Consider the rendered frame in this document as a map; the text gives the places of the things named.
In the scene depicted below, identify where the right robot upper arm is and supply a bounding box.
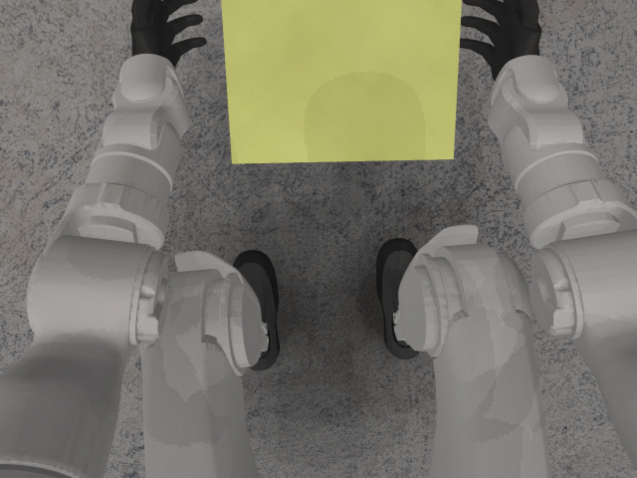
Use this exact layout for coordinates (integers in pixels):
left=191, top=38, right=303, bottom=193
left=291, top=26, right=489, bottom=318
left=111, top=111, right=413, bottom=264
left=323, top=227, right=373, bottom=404
left=530, top=229, right=637, bottom=469

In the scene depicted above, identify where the robot right foot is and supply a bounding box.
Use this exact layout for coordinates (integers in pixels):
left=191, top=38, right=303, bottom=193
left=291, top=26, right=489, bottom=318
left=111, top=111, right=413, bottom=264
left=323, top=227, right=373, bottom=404
left=376, top=238, right=419, bottom=359

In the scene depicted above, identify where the robot left hand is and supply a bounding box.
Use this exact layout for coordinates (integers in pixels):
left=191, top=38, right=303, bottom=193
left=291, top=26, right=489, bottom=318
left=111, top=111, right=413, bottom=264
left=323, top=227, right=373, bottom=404
left=130, top=0, right=207, bottom=68

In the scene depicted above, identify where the left robot forearm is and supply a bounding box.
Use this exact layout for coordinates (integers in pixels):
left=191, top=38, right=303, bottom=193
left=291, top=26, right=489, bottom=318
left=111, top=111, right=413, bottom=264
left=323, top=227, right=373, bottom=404
left=26, top=54, right=191, bottom=333

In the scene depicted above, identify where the robot left foot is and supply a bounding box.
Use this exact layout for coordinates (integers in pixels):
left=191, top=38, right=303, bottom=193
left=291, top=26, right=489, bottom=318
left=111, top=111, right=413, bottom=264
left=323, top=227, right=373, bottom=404
left=233, top=250, right=280, bottom=370

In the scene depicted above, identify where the right robot forearm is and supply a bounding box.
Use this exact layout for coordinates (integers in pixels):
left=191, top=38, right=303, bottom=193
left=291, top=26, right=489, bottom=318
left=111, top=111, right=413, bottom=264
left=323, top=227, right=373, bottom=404
left=487, top=55, right=637, bottom=250

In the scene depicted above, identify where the carton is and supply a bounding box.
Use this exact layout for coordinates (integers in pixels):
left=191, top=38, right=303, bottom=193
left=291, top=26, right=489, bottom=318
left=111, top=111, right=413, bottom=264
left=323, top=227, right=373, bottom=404
left=221, top=0, right=462, bottom=164

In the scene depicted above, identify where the left robot upper arm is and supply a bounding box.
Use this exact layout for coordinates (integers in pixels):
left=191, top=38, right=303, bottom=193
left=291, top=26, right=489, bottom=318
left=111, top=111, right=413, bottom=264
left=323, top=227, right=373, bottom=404
left=0, top=235, right=170, bottom=478

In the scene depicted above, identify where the robot foot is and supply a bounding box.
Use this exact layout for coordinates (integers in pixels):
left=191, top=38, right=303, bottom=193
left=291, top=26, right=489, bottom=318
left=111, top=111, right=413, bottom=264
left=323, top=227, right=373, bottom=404
left=233, top=250, right=280, bottom=370
left=376, top=238, right=419, bottom=359

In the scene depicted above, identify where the robot right hand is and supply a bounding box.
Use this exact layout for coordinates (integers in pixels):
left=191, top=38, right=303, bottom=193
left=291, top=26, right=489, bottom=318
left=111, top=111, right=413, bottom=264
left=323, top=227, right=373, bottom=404
left=460, top=0, right=541, bottom=81

